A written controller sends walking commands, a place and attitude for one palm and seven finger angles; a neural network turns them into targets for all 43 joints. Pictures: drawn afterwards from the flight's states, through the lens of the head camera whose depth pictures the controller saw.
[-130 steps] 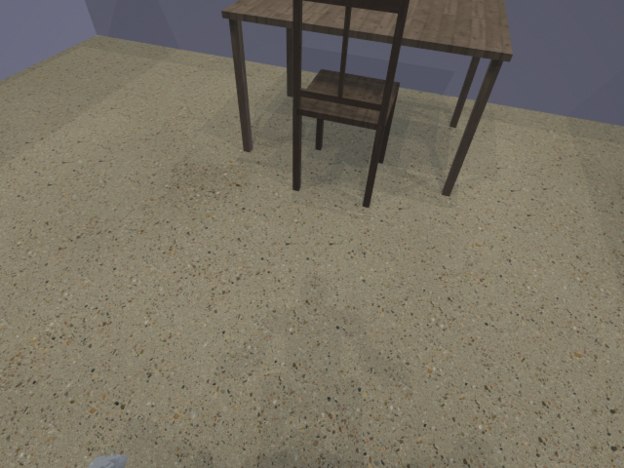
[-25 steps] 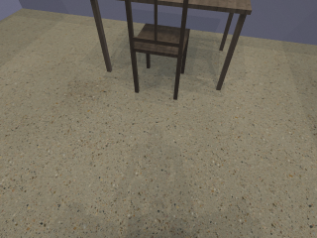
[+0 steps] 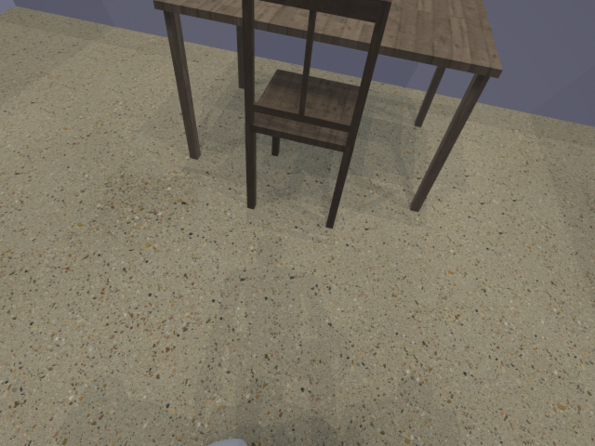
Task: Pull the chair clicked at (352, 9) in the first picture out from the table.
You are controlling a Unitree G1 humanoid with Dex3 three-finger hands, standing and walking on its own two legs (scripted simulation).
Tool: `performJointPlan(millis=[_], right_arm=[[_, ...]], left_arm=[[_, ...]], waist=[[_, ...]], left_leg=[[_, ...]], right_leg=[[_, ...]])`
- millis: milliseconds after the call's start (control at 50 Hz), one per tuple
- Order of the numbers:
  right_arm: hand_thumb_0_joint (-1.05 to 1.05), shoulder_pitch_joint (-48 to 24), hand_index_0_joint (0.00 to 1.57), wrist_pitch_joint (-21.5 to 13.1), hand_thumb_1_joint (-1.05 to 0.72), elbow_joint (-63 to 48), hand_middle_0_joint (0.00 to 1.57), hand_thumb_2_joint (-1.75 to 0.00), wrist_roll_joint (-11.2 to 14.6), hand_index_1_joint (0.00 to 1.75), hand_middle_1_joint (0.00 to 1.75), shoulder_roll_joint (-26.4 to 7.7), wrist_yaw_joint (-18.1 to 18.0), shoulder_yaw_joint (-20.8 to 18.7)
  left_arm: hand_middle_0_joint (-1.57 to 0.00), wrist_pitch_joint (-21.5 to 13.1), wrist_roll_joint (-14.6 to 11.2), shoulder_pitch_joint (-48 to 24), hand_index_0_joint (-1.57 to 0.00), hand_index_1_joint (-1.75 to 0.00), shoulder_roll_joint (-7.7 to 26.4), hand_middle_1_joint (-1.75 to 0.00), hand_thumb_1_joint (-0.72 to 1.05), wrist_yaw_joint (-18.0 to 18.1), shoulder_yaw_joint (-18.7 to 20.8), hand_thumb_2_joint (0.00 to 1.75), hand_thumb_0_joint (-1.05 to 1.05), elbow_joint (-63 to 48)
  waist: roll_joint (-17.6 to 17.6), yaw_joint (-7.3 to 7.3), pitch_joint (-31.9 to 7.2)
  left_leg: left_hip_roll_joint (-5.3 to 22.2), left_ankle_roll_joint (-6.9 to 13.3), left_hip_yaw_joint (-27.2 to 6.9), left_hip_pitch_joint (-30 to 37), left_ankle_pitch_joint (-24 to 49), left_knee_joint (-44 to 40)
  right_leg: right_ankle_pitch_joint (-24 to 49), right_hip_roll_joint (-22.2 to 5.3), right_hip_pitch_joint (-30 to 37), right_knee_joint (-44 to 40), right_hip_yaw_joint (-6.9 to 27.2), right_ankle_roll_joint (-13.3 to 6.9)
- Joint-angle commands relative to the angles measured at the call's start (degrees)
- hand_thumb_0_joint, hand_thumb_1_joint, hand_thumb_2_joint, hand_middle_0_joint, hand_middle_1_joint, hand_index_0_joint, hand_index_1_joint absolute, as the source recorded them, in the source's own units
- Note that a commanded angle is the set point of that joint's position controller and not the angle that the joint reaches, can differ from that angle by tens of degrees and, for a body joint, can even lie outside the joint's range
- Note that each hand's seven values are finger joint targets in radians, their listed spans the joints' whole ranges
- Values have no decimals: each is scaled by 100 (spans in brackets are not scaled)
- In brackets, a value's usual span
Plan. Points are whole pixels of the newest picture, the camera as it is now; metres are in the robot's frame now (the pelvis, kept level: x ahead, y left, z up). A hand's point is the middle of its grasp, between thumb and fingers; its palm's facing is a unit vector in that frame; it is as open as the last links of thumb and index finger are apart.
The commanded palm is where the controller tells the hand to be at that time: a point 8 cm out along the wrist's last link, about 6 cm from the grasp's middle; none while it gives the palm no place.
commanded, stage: walk to a spot facing it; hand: left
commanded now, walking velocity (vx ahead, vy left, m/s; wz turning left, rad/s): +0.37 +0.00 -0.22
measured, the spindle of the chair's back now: (306, 67) +1.12 +0.06 -0.06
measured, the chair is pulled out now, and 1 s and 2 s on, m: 0.00 0.00 0.00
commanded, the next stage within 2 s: take the last steps up to it in 0.50 s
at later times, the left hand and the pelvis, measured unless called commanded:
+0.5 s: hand (246, 316) +0.36 +0.12 -0.17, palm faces -0.19 -0.97 -0.13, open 7.4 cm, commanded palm none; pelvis +0.24 -0.03 -0.01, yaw -8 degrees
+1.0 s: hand (234, 271) +0.46 +0.16 -0.19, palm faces -0.09 -0.99 -0.13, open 7.3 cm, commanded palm none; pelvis +0.45 -0.02 +0.00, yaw -9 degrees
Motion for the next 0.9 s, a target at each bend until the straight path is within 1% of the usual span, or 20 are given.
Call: performJointPlan(millis=[0,100,180,340,380,420,440,460,480,500,520,540,580,640,680,720,800,840,860,880], right_arm=[[0,893,20,-95,-90,167,20,-90,15,30,30,-607,-112,-91],[0,1205,20,-144,-90,212,20,-90,55,30,30,-635,-134,-127],[0,1655,20,-148,-90,375,20,-90,63,30,30,-661,-165,-112],[0,2494,20,-70,-90,777,20,-90,-42,30,30,-648,-195,-67],[0,2469,20,-43,-90,809,20,-90,-43,30,30,-706,-197,-82],[0,2284,20,-20,-90,784,20,-90,-17,30,30,-851,-207,-94],[0,2113,20,-16,-90,731,20,-90,15,30,30,-946,-198,-108],[0,1983,20,-22,-90,636,20,-90,81,30,30,-894,-143,-106],[0,2177,20,-61,-90,446,20,-90,166,30,30,-518,-121,-59],[0,1801,20,-56,-90,313,20,-90,164,30,30,-539,-144,-64],[0,1512,20,-26,-90,283,20,-90,156,30,30,-499,-143,-86],[0,1164,20,19,-90,201,20,-90,106,30,30,-388,-107,-94],[0,1318,20,183,-90,290,20,-90,21,30,30,-177,-106,-77],[0,1790,20,340,-90,400,20,-90,-11,30,30,-8,-78,-43],[0,1619,20,343,-90,328,20,-90,9,30,30,-4,-15,-39],[0,1218,20,292,-90,177,20,-90,12,30,30,-115,47,-39],[0,631,20,179,-90,-63,20,-90,11,30,30,-344,112,-78],[0,853,20,134,-90,3,20,-90,-9,30,30,-495,104,-110],[0,1297,20,103,-90,145,20,-90,-32,30,30,-689,78,-152],[0,1927,20,70,-90,276,20,-90,-101,30,30,-1184,30,-272]], left_arm=[[-20,71,58,450,-20,-30,-26,-30,90,-38,29,90,0,-305],[-20,202,67,-54,-20,-30,106,-30,90,-80,124,90,0,-557],[-20,202,47,-739,-20,-30,183,-30,90,-114,124,90,0,-758],[-20,105,19,-1917,-20,-30,47,-30,90,-147,7,90,0,-1085],[-20,61,18,-1712,-20,-30,118,-30,90,-126,9,90,0,-1045],[-20,1,31,-943,-20,-30,209,-30,90,-98,46,90,0,-822],[-20,-56,48,-231,-20,-30,334,-30,90,-86,101,90,0,-604],[-20,-134,70,550,-20,-30,707,-30,90,-52,215,90,0,-363],[-20,-183,38,1132,-20,-30,1340,-30,90,43,376,90,0,-267],[-20,-145,-103,1162,-20,-30,1533,-30,90,82,382,90,0,-212],[-20,-113,-106,666,-20,-30,1392,-30,90,121,377,90,0,-308],[-20,-123,-102,298,-20,-30,1099,-30,90,131,281,90,0,-403],[-20,-171,-70,-325,-20,-30,596,-30,90,163,109,90,0,-499],[-20,-245,15,-529,-20,-30,452,-30,90,164,63,90,0,-529],[-20,-258,6,-534,-20,-30,553,-30,90,130,60,90,0,-495],[-20,-248,-12,-404,-20,-30,626,-30,90,93,80,90,0,-465],[-20,-200,11,-230,-20,-30,814,-30,90,66,138,90,0,-416],[-20,-158,-11,-264,-20,-30,844,-30,90,67,151,90,0,-406],[-20,-128,-28,-234,-20,-30,775,-30,90,54,134,90,0,-411],[-20,-102,-39,-76,-20,-30,505,-30,90,20,97,90,0,-499]], waist=[[688,20,-14],[680,-20,118],[672,-202,274],[827,-592,590],[873,-458,430],[987,-98,-41],[956,262,-495],[636,609,-997],[-768,701,-1805],[-577,607,-1812],[-236,490,-1301],[27,386,-577],[432,-143,41],[-127,-494,-59],[-403,-484,-128],[-570,-335,-162],[-566,-162,-24],[-206,-337,-1],[296,-518,-155],[1528,-715,-420]], left_leg=[[1400,145,-1336,235,195,-2481],[1360,101,-906,829,633,-2786],[1378,37,-697,1603,1317,-2709],[1523,166,-164,2507,3032,-2289],[1583,155,11,2602,4216,-1801],[1508,50,196,2594,5580,-839],[1349,-107,376,2367,5569,69],[1197,-302,442,1155,4398,1406],[330,-598,466,-664,-12,3418],[-27,-592,-306,-1372,-1920,4640],[363,-494,-802,-1508,-1463,4730],[552,-520,-846,-1598,-1041,4549],[748,-518,-961,-1096,-654,3883],[687,-670,-750,-583,-524,2720],[634,-712,-623,-464,-159,1979],[544,-699,-515,-462,135,1298],[404,-570,-420,-245,135,398],[262,-530,-282,481,334,-220],[186,-497,-307,1228,339,-568],[1003,-112,-1655,2009,-39,-1135]], right_leg=[[731,-380,-872,-83,229,78],[1539,-514,-1743,-642,272,261],[1680,-497,-2211,-1459,106,286],[1163,-168,-1837,-3321,-562,-37],[782,53,-1295,-3649,-728,-215],[676,430,-259,-3920,-987,-392],[1061,545,691,-4285,-1043,-463],[1659,24,2294,-4395,-415,-720],[2937,-1761,3915,-4647,2179,-1471],[3800,-2307,3908,-5256,3158,-1994],[2958,-2167,3196,-5410,2609,-1913],[2850,-1908,2210,-5599,2147,-1570],[2689,-1525,738,-5900,1199,-1164],[3235,-1144,215,-5921,258,-909],[2955,-977,273,-5974,72,-848],[2466,-891,487,-5933,43,-779],[1513,-1117,754,-5818,231,-709],[1256,-1022,590,-5399,116,-576],[1266,-769,348,-4627,-137,-451],[586,-194,-410,-3136,-540,-201]])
